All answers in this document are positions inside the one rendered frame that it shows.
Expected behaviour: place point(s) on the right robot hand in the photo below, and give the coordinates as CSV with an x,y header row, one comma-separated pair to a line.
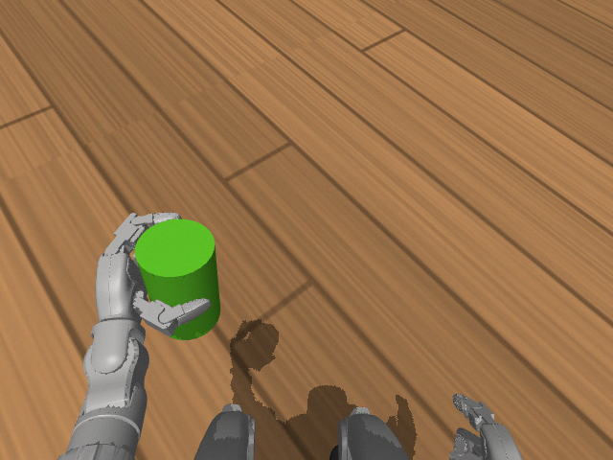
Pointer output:
x,y
495,442

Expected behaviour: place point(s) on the left robot hand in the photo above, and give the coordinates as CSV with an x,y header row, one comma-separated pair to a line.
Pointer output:
x,y
120,288

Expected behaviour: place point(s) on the left robot arm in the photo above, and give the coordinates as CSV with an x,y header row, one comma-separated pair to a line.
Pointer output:
x,y
110,422

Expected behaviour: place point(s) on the can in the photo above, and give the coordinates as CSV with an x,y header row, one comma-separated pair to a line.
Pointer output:
x,y
177,260

